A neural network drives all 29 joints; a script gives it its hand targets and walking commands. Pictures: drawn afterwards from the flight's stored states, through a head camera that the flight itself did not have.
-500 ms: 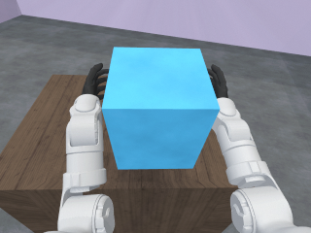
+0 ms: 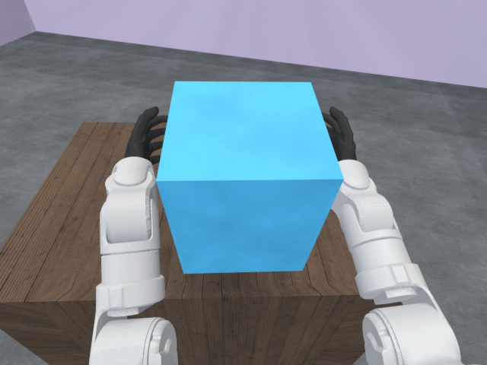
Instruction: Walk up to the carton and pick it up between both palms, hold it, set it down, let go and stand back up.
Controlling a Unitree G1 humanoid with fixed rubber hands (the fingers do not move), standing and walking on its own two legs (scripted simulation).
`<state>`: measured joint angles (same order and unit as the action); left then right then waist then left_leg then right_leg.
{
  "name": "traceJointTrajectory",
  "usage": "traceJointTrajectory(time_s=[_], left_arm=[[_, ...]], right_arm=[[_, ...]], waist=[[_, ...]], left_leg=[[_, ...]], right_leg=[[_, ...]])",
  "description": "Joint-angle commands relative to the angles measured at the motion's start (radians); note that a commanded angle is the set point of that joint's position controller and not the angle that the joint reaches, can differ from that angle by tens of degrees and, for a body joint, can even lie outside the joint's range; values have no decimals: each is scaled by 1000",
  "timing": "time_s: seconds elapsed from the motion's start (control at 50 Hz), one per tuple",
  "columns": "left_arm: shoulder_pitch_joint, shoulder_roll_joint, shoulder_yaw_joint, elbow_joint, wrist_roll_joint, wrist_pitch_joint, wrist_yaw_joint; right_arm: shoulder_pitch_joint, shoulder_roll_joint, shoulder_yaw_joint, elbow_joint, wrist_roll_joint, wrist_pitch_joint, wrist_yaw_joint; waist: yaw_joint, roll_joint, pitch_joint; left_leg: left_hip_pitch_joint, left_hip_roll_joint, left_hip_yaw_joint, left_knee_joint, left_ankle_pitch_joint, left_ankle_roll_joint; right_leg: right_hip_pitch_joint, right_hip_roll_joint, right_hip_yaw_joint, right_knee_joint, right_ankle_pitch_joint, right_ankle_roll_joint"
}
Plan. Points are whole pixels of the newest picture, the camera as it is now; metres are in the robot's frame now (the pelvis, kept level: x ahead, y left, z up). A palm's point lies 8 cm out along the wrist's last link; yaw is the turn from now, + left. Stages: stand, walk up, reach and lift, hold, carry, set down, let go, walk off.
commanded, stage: hold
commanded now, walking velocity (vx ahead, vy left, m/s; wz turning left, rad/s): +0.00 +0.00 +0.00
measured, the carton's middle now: (243, 183) +0.36 +0.00 +0.14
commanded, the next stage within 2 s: none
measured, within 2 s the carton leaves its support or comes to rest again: neither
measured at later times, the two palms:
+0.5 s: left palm (136, 159) +0.35 +0.16 +0.20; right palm (338, 159) +0.35 -0.14 +0.19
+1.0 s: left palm (137, 159) +0.35 +0.16 +0.20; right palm (339, 158) +0.36 -0.15 +0.19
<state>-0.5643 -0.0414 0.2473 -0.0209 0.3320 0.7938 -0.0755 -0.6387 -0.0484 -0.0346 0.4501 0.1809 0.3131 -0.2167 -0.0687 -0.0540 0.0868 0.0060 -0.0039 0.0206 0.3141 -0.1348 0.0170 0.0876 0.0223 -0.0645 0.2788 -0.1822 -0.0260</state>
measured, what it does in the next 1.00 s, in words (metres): stands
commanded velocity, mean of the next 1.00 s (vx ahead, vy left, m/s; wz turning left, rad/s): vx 0.00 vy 0.00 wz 0.00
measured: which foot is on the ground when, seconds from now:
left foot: down 0.00-1.00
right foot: down 0.00-1.00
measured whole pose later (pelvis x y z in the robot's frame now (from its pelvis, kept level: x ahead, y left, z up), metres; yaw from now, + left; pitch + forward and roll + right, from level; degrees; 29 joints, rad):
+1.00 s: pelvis +0.00 +0.00 +0.00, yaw +0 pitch -11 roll -1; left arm -0.59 -0.04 0.25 0.00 0.35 0.79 -0.07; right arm -0.66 -0.04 -0.05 0.51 0.17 0.28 -0.20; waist -0.07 -0.08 0.08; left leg 0.00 0.00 0.02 0.33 -0.14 0.02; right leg 0.08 0.02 -0.06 0.28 -0.18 -0.02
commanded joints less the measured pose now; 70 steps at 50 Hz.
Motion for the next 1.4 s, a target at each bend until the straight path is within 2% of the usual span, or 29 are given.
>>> traceJointTrajectory(time_s=[0.0, 0.1, 0.12, 0.16, 0.3, 0.48, 0.82, 1.38], left_arm=[[-619, -469, -442, -68, -150, -72, -100], [-627, -458, -405, -18, -132, -72, -104], [-624, -479, -406, -64, -139, -79, -108], [-625, -471, -419, -63, -142, -79, -111], [-656, -472, -416, -31, -120, -67, -109], [-658, -485, -428, -26, -131, -72, -90], [-624, -481, -436, -56, -125, -67, -91], [-641, -478, -424, -34, -128, -70, -98]], right_arm=[[-794, 553, 398, -298, 58, -73, 96], [-795, 549, 371, -245, 42, -76, 101], [-775, 580, 402, -256, 53, -78, 97], [-784, 566, 409, -263, 72, -75, 88], [-785, 556, 347, -208, 44, -76, 104], [-816, 540, 335, -211, 36, -98, 118], [-794, 533, 363, -236, 54, -101, 112], [-803, 549, 358, -228, 48, -91, 108]], waist=[[2, 36, -425], [8, 33, -396], [9, 11, -427], [1, 38, -440], [-9, 70, -348], [-8, 72, -399], [-12, 68, -402], [-7, 59, -397]], left_leg=[[144, -12, 17, -15, 187, 6], [119, -13, 23, -31, 135, 16], [155, -17, 22, -13, 196, 17], [165, -24, 14, 4, 226, 3], [122, -8, 24, -33, 122, 4], [154, 0, 20, -17, 152, 3], [171, -5, 17, 3, 231, -8], [150, -9, 21, -11, 176, 3]], right_leg=[[-17, 10, -14, -35, 184, 73], [-25, 3, -11, -42, 143, 73], [-17, 8, -10, -33, 227, 83], [-7, 4, -11, -29, 271, 90], [-62, 4, -21, -45, 108, 69], [-80, 14, -30, -41, 85, 60], [-45, 17, -29, -35, 167, 64], [-50, 11, -23, -38, 149, 69]])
